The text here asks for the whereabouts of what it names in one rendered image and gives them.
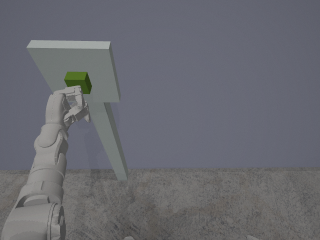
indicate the robot left forearm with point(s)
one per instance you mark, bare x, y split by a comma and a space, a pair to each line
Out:
45, 180

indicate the robot left upper arm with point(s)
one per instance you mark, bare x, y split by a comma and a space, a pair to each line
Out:
36, 222

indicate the left robot hand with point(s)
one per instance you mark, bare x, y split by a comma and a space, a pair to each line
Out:
58, 110

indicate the panel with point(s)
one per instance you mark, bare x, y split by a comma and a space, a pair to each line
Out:
54, 58

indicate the button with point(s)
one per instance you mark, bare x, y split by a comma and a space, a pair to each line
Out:
78, 79

